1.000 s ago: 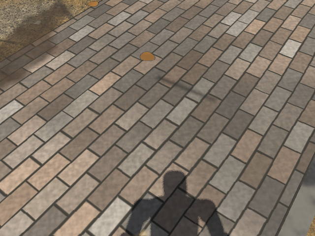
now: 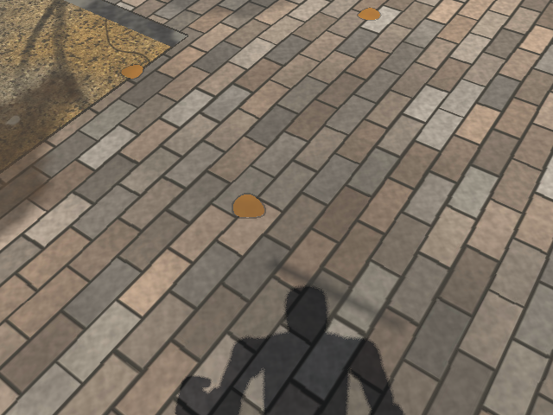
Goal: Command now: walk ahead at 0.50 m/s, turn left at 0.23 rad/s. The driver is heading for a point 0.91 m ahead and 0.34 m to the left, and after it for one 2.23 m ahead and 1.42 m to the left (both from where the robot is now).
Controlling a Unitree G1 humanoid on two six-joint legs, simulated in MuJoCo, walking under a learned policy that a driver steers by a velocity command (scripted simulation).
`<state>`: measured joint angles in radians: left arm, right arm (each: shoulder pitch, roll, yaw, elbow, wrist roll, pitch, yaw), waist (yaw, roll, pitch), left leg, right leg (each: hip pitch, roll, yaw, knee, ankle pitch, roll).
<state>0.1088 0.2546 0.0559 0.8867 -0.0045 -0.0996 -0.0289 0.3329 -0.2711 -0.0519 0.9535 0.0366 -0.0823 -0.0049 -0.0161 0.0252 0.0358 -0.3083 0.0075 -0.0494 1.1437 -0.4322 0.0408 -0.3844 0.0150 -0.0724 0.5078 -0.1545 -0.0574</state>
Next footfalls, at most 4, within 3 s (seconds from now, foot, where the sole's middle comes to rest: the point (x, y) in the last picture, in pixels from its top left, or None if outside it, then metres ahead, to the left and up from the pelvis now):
0.44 left None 0.39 0.16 -0.77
0.92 right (262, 311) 0.73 0.08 -0.77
1.42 left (127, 293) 0.80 0.45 -0.77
1.80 right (196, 241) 0.96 0.27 -0.77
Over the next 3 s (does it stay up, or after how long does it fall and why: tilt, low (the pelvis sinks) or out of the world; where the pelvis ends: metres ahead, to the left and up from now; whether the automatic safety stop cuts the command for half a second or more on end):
stays up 0.84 0.35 0.01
